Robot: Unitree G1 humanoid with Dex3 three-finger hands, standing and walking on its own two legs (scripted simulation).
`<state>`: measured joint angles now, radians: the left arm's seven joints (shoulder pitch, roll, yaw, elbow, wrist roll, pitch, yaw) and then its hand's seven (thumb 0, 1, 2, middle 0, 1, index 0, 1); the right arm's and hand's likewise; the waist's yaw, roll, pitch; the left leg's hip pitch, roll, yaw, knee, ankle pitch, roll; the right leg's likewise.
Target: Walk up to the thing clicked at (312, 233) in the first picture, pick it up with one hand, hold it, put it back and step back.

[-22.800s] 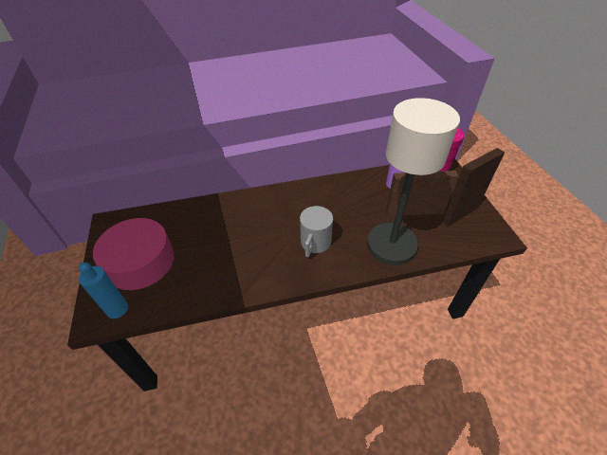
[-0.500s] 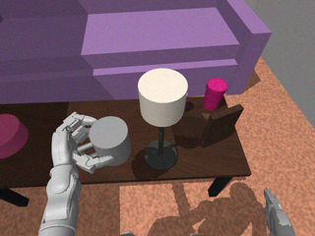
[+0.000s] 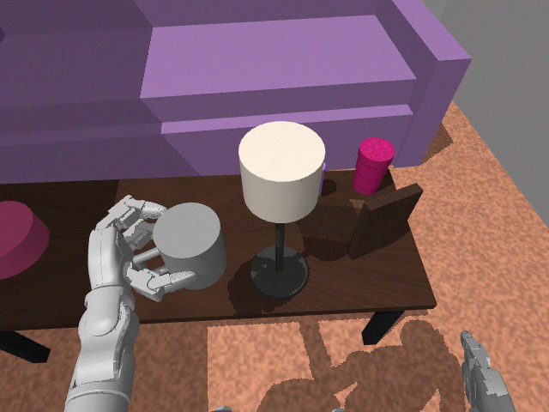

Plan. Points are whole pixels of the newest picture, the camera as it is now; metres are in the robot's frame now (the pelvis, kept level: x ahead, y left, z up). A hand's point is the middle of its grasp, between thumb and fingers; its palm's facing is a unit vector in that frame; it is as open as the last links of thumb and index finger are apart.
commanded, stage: hold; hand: left
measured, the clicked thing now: (181, 252) +0.33 +0.15 +0.05
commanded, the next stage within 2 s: crouch in 0.04 s
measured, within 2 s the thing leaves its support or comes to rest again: neither
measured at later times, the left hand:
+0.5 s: hand (167, 247) +0.37 +0.18 +0.01, palm faces +0.20 -0.98 -0.01, open 10.9 cm
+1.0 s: hand (178, 231) +0.45 +0.20 -0.08, palm faces +0.22 -0.98 -0.01, open 11.0 cm
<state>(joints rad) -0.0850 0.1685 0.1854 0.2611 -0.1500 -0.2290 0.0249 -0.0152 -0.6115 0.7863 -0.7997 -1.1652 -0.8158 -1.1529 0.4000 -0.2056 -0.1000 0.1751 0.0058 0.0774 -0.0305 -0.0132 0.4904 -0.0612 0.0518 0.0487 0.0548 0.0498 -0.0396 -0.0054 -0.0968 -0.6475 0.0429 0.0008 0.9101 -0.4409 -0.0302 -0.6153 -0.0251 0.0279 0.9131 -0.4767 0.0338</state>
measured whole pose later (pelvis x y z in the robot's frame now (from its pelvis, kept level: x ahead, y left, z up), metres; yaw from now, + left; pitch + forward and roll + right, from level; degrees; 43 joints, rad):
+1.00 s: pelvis -0.03 +0.01 -0.07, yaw -1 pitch +26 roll -3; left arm -0.65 0.39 0.42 1.04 -0.05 -0.57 0.03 -0.01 -0.61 0.75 -0.83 -1.13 -0.85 -1.12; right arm 0.39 -0.23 -0.04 -0.06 -0.08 0.04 0.07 -0.01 0.49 -0.06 0.06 0.05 0.06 0.05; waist -0.23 -0.02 -0.14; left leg -1.21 0.06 -0.05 1.30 -0.54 -0.03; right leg -1.14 0.00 0.00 1.26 -0.56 0.04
